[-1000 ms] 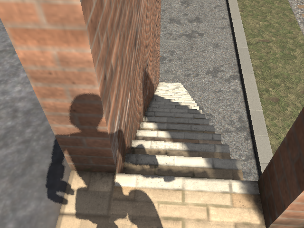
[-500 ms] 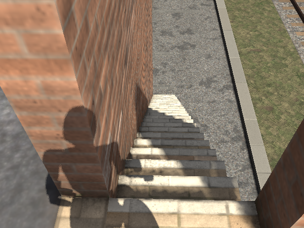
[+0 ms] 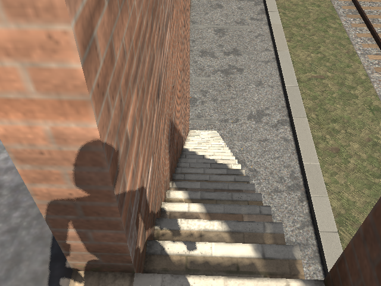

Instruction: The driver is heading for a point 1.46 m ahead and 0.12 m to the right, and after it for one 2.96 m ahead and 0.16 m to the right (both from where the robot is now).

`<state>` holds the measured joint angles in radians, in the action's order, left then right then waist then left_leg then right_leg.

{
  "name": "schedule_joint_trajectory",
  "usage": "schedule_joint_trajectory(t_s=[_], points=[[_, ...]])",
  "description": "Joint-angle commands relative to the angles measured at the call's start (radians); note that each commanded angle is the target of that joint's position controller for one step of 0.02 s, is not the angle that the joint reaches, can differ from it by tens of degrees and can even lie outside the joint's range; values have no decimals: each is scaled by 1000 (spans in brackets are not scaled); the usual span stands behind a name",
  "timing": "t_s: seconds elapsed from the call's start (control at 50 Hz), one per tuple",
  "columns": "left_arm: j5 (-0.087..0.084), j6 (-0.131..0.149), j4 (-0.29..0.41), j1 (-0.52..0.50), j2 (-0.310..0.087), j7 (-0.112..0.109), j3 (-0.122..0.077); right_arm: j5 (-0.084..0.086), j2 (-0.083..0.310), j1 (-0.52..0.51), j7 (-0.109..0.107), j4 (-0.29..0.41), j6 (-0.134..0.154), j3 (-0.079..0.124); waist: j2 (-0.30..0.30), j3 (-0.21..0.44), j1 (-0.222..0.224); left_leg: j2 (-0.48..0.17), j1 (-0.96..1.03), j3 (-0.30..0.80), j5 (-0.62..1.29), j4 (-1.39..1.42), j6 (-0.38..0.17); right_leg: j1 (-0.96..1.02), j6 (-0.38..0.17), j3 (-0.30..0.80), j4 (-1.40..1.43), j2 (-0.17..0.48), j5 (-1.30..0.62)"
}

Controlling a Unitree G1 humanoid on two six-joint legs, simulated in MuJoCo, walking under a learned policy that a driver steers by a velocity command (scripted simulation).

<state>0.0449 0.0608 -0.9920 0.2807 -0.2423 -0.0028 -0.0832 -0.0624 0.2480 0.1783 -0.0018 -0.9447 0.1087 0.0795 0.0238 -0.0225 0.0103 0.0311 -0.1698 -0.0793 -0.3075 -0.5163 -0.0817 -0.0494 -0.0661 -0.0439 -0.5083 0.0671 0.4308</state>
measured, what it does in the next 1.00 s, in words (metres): walks ahead: right foot, then left foot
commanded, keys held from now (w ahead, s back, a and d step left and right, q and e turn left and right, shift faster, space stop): w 1.00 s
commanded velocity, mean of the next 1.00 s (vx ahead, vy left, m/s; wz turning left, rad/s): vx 0.10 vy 0.11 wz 0.00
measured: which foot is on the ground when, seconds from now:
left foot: down 0.00-0.32, up 0.34-0.60, down 0.62-1.00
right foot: down 0.00-0.00, up 0.02-0.30, down 0.32-0.64, up 0.66-0.96, down 0.98-1.00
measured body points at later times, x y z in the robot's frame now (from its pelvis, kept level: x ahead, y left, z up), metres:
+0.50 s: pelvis +0.14 +0.00 +0.00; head +0.16 +0.00 +0.44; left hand +0.25 +0.26 -0.12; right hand +0.25 -0.24 -0.14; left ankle +0.09 +0.14 -0.65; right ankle +0.24 -0.12 -0.73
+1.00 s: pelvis +0.17 +0.07 +0.00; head +0.20 +0.06 +0.45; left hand +0.34 +0.32 -0.09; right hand +0.26 -0.20 -0.13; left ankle +0.13 +0.15 -0.73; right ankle +0.17 -0.01 -0.73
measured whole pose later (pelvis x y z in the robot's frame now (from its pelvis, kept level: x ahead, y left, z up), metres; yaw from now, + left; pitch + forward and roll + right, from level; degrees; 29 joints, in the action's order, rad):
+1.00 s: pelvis +0.17 +0.07 +0.00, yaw +0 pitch +3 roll +1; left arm 0.01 0.11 -0.80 0.09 -0.21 0.01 -0.07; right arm 0.00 0.29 0.24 0.02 -0.93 0.03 0.04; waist 0.00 0.02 0.03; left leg 0.08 -0.20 -0.02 -0.30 -0.46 -0.08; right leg -0.30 -0.06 -0.11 -0.51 0.01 0.22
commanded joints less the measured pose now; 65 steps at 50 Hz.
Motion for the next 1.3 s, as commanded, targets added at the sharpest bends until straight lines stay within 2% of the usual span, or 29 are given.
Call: schedule_joint_trajectory(t_s=[0.02, 0.08, 0.14, 0.22, 0.26, 0.3, 0.32, 0.34, 0.36, 0.38, 0.4, 0.44, 0.48, 0.56, 0.62, 0.64, 0.66, 0.68, 0.72, 0.84, 0.96, 0.98, 1.02, 1.04, 1.06, 1.1, 1.14, 1.26, 1.3], points=[[43, 28, 113, -195, -41, 17, 11, -33, 147, 372, -11, -42, 28, 29, -249, 56, -207, -304, 538, 594, 111, 244, -295, -584, -10, 24, -391, -119, 71], [11, 71, 80, -187, -98, 21, -12, -27, 97, 315, 5, -67, 30, -1, -72, -46, -118, -392, 477, 456, 398, 294, -245, -796, -31, 161, -741, -50, 55], [42, 31, 39, -146, -7, 39, 1, -17, 17, 192, -11, -25, 6, -34, -66, -61, -15, -279, 182, 230, 365, 365, -162, -585, -23, 102, -614, 19, -130], [-3, -6, 89, -318, 65, 50, 43, -12, 43, 299, 3, -65, -3, -34, -70, -59, -24, -237, 127, 101, 662, 378, -159, -515, 53, 6, -218, 5, -210], [-51, 52, 111, -290, 2, 68, 19, 29, 129, 211, -4, -48, -26, -4, -89, 8, 73, -123, 16, 14, 766, 185, -95, -298, 37, -83, -79, -66, -408], [-73, 108, 81, -143, -84, 35, -7, -19, 133, 171, 24, -34, -38, -15, -103, 56, 135, -86, -283, 16, 695, 49, -41, 57, -3, -85, -105, -114, -659], [-52, 122, 76, -46, -165, 4, -28, -14, 62, 167, 37, -19, -37, -39, 3, 110, 171, -47, -377, -19, 511, -81, 22, 191, -82, 2, -91, -12, -1055], [-25, 102, 65, 164, -237, -37, -29, 3, -80, 342, 41, 3, -55, -91, 260, 447, 162, 35, -383, -28, -199, -470, 131, 433, -416, 478, 23, 447, -1445], [40, 81, 13, 357, -159, -57, -1, 28, -59, 204, 32, 67, -91, -85, 170, 522, 221, 40, -443, 133, -482, -787, 203, 399, -466, 670, 98, 518, -1226], [44, 96, 15, 240, -177, -70, -20, 32, -16, 70, 20, 115, -122, -79, 80, 301, 199, -24, -548, 213, -427, -916, 213, 179, -337, 558, 135, 423, -839], [-2, 92, 56, 40, -152, -72, -23, 27, 32, 105, -2, 106, -136, -61, 73, 207, 118, -77, -513, 205, -333, -931, 211, -56, -253, 425, 205, 349, -525], [-15, 99, 129, -205, -36, -44, 13, -10, 24, 230, -20, 84, -136, -60, 52, 106, -14, -117, -344, 196, -267, -834, 191, -396, -191, 230, 269, 228, -386], [-1, 118, 180, -329, -110, -26, -9, 22, -1, 363, 1, 49, -151, -74, 25, 84, -101, -93, -95, 120, -219, -689, 191, -637, -149, 74, 290, 126, -447], [-31, 104, 189, -271, -150, -30, -47, 33, 39, 309, 24, 40, -170, -70, 38, 96, -16, -98, -69, 64, -116, -302, 194, -484, -123, 151, 274, 168, -211], [-12, 65, 200, -233, -90, -34, -23, 58, 156, 272, 4, 49, -127, -5, 58, 124, -12, -47, 63, 85, 24, -61, 20, -491, -110, 218, 182, 210, 26], [10, 62, 201, -164, -33, -43, 4, 69, 207, 249, -2, 62, -99, 14, -17, 159, -2, -76, 107, 149, 98, 68, -118, -493, -84, 177, 63, 174, 24], [-1, 71, 299, -248, -6, -37, 11, 58, 240, 225, -12, 70, -75, 27, -308, 104, -14, -298, 108, 501, 69, 261, -371, -723, 18, -88, -112, -50, 94], [-6, 78, 292, -345, -54, -21, -1, 35, 171, 188, -17, 68, -45, 10, -213, 7, -56, -316, 44, 578, 31, 365, -354, -752, 14, -28, -306, -81, 91], [5, 62, 255, -217, -98, -14, -24, 52, 104, 53, -27, 88, -31, -16, -178, 59, 56, -278, -2, 466, 103, 340, -251, -672, -3, 56, -512, -50, 31], [6, 56, 241, -206, -42, 13, -10, 59, 143, 82, -48, 95, -39, -21, -64, 70, 54, -217, 87, 248, 439, 252, -205, -542, 64, -13, -433, -40, -97], [-36, 64, 244, -206, -62, 18, -6, 67, 201, 103, 24, 40, -79, 2, -59, 91, 30, -245, 181, 301, 578, 103, -255, -362, 12, -94, 67, -63, -261], [-51, 72, 243, -189, -68, 18, -6, 68, 173, 84, 32, 37, -86, -12, -42, 113, 48, -221, 108, 293, 558, 64, -225, -222, -23, -73, 151, -46, -455], [-8, 77, 261, -26, -232, -39, -39, 40, 38, 105, 25, 76, -78, -64, 212, 217, 92, 44, -381, 123, -202, -227, 63, 230, -430, 460, 158, 422, -1153], [63, 72, 221, 121, -181, -47, -33, 48, 122, 17, 7, 89, -73, -52, 47, 162, 190, 35, -528, 249, -355, -465, 139, 240, -414, 510, 228, 469, -1040], [65, 71, 229, 22, -187, -27, -49, 67, 152, 27, -15, 89, -75, -37, 13, 151, 132, 32, -552, 295, -304, -586, 188, 191, -333, 395, 226, 401, -939], [17, 71, 262, -125, -86, 26, -23, 27, 193, 35, -38, 85, -85, -10, 56, 138, 70, 38, -498, 341, -180, -670, 227, 74, -230, 215, 194, 267, -900], [9, 60, 298, -166, -100, 46, -38, 30, 184, 83, -24, 87, -90, -8, 81, 124, 39, 44, -449, 290, -62, -724, 241, -28, -261, 143, 206, 238, -949], [-15, 64, 330, -194, -130, 39, -70, 40, 110, 169, 2, 58, -106, -24, 104, 43, 8, -83, -169, 128, 60, -417, 266, -246, -123, 1, 248, 152, -549], [-28, 42, 309, -117, -170, 27, -88, 36, 79, 100, 11, 87, -117, -46, 122, -1, 82, -89, -152, 105, -72, -232, 237, -210, -114, 57, 237, 191, -411]])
